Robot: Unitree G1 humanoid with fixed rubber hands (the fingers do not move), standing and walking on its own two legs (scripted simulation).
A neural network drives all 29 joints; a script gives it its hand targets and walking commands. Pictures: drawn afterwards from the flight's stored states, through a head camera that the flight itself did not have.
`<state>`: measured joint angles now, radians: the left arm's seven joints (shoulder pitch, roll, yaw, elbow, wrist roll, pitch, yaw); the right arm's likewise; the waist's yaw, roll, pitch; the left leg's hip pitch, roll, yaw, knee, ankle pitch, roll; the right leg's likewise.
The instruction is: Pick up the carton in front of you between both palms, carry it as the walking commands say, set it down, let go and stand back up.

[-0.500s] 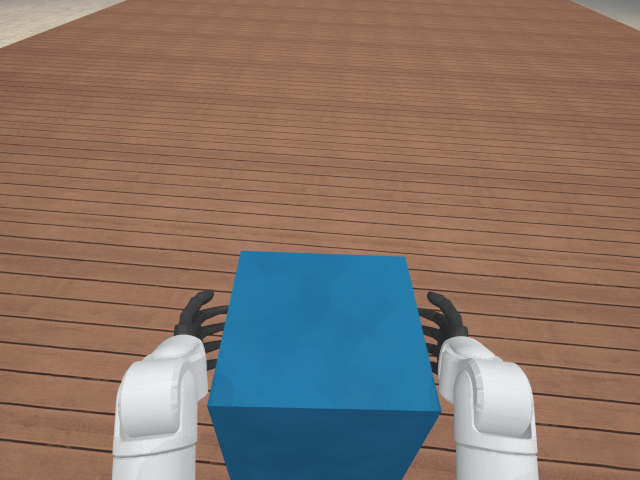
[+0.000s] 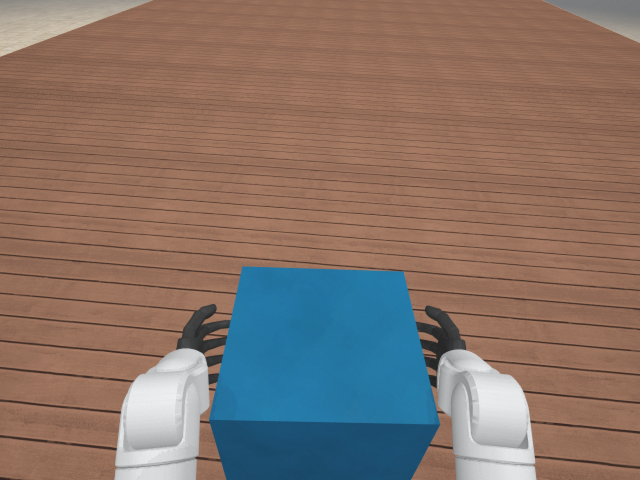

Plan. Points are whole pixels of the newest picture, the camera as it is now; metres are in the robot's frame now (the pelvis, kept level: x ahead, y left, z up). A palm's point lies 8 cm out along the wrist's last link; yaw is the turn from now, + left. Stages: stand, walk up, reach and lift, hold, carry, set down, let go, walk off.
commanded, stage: carry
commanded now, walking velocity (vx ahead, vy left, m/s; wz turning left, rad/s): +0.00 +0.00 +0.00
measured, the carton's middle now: (319, 390) +0.27 +0.00 +0.00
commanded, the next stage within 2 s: hold in 1.40 s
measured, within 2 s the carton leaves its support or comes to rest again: neither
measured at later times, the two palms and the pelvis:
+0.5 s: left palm (194, 396) +0.24 +0.15 +0.04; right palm (444, 396) +0.24 -0.15 +0.04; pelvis -0.04 +0.00 +0.00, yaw +0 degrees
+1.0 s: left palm (200, 392) +0.24 +0.14 +0.04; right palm (449, 392) +0.24 -0.16 +0.04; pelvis -0.04 -0.01 +0.00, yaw +0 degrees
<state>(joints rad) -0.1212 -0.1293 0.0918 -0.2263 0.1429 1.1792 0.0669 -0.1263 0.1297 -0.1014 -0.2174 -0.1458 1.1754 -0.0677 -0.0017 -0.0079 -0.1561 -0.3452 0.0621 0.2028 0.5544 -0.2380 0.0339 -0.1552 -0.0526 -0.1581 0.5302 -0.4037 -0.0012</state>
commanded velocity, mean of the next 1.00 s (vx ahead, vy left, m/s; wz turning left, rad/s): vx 0.00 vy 0.00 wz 0.00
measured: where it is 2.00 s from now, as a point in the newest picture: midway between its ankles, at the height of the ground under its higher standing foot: outside the picture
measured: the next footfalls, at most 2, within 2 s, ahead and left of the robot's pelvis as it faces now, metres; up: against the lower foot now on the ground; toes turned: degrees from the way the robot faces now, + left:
none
